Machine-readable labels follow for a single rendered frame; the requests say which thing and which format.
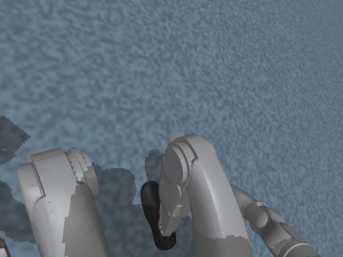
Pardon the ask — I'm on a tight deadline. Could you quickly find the left robot arm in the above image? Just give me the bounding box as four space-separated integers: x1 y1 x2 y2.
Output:
0 237 11 257

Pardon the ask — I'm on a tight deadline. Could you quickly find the right robot hand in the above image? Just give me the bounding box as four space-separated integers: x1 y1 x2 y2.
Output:
231 184 257 217

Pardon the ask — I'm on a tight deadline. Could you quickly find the right robot arm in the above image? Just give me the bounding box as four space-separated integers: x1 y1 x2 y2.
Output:
243 200 321 257

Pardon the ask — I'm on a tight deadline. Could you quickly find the right robot foot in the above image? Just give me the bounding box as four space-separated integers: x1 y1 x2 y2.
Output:
140 181 176 251

